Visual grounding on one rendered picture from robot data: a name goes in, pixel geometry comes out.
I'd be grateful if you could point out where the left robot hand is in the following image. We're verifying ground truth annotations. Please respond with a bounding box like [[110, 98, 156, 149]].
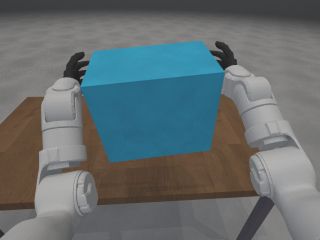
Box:
[[63, 52, 90, 94]]

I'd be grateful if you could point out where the robot left upper arm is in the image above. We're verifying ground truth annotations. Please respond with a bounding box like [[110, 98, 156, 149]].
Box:
[[0, 170, 98, 240]]

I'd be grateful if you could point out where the left robot forearm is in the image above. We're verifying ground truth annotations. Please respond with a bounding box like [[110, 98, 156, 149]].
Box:
[[34, 77, 88, 214]]

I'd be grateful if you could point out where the carton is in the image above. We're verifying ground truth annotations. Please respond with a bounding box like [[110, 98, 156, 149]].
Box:
[[80, 40, 225, 163]]

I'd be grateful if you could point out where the robot right upper arm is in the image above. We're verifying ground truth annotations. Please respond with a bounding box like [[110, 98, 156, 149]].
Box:
[[249, 146, 320, 240]]

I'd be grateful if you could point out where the table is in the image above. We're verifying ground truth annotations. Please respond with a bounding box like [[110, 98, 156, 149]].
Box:
[[0, 94, 275, 240]]

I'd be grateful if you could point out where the right robot hand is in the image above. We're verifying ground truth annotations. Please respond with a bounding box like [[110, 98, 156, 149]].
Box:
[[209, 41, 237, 71]]

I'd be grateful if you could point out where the right robot forearm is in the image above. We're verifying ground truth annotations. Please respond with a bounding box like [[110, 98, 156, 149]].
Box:
[[222, 65, 316, 186]]

